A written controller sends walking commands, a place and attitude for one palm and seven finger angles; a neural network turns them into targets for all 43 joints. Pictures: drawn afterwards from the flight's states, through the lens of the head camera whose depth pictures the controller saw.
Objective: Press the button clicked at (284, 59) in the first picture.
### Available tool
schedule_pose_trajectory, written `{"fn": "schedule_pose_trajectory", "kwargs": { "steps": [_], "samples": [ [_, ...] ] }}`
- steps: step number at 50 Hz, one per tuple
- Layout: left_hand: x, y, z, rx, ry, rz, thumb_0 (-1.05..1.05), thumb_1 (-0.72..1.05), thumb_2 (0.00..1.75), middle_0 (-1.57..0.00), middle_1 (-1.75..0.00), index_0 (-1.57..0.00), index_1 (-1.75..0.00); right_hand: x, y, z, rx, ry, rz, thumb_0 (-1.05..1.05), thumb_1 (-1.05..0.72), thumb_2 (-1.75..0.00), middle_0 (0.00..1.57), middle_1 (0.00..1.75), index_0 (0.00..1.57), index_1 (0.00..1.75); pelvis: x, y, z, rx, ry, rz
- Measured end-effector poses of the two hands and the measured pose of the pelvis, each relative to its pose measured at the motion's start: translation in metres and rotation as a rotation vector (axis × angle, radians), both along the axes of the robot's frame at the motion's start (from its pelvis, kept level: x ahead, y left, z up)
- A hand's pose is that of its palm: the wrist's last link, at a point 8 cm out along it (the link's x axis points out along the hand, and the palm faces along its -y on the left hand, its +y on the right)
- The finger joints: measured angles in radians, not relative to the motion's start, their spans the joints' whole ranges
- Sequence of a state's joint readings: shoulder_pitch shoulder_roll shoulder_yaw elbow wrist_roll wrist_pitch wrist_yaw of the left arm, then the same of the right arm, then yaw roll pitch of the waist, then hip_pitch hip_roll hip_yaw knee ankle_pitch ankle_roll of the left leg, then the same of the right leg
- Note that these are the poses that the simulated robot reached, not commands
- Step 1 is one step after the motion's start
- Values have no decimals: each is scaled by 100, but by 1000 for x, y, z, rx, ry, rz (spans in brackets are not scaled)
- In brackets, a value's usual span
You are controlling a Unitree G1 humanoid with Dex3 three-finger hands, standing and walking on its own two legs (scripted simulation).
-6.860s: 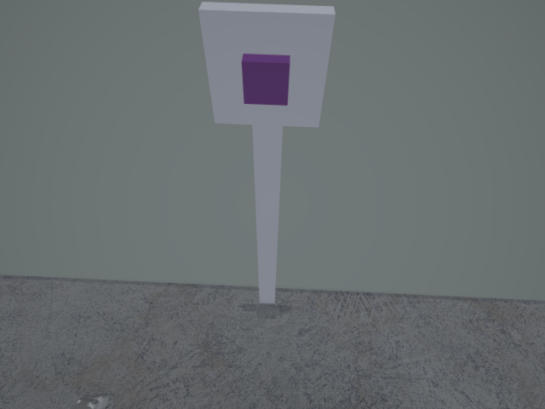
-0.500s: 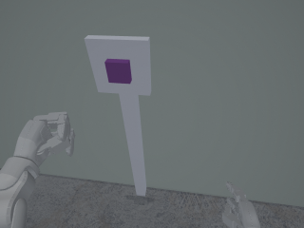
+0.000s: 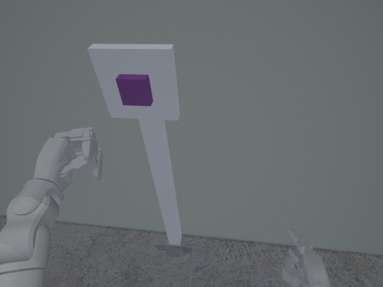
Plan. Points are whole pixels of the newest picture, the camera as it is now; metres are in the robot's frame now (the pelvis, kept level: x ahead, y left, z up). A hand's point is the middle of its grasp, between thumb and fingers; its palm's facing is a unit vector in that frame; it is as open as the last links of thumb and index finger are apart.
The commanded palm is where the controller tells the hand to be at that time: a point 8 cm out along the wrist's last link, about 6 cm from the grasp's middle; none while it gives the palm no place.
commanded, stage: aim a knuckle at the button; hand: left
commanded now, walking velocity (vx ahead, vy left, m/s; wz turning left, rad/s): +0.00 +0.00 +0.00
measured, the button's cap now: (135, 89) +0.50 +0.19 +0.20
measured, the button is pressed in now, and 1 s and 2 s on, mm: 0 0 0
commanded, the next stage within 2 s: press the button with the knuckle in 1.58 s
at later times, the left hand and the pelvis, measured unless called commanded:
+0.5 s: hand (121, 140) +0.34 +0.18 +0.17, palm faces -0.02 -1.00 -0.04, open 3.1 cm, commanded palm +0.32 +0.23 +0.17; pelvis +0.01 +0.01 +0.00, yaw -1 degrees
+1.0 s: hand (144, 122) +0.42 +0.15 +0.16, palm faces -0.01 -1.00 -0.02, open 3.1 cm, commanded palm +0.38 +0.21 +0.17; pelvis +0.01 +0.01 +0.00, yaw -2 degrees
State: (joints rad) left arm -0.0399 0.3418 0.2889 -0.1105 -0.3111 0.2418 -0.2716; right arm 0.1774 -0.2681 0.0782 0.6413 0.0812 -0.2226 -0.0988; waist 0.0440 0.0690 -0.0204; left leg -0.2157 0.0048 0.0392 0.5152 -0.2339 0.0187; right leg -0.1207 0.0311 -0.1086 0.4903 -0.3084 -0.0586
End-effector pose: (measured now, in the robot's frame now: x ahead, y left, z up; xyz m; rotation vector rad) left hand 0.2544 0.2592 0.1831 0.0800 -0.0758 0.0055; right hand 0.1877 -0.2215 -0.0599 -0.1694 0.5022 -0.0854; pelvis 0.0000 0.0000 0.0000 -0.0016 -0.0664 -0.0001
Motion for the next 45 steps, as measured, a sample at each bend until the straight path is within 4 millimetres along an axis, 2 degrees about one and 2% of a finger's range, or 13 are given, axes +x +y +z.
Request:
{"fn": "schedule_pose_trajectory", "kwargs": {
  "steps": [14, 24, 32, 45],
  "samples": [
    [29, -10, -8, -23, 13, 0, 2, 90, 90, -130, -150, -130, -150, -2, 0, -5, -4, 61, -24, 2, -90, -90, 20, 29, 20, 30, 10, 6, 1, 5, 17, -8],
    [64, -25, -9, -37, 30, -23, 2, 90, 90, -130, -150, -130, -150, -8, 8, -10, 3, 110, -29, 2, -90, -90, 20, 29, 20, 30, 7, 10, 2, 4, 25, -8],
    [90, -37, -12, -52, 55, -24, 1, 90, 90, -130, -150, -130, -150, -23, 6, -16, 7, 169, -58, 2, -90, -90, 20, 29, 20, 30, 7, 12, 3, 5, 33, -18],
    [128, -49, -17, -58, 81, -16, 2, 90, 90, -130, -150, -130, -150, -60, -12, -29, -18, 296, -131, 2, -90, -90, 20, 29, 20, 30, 5, 12, 3, 3, 53, -25]
  ]
}}
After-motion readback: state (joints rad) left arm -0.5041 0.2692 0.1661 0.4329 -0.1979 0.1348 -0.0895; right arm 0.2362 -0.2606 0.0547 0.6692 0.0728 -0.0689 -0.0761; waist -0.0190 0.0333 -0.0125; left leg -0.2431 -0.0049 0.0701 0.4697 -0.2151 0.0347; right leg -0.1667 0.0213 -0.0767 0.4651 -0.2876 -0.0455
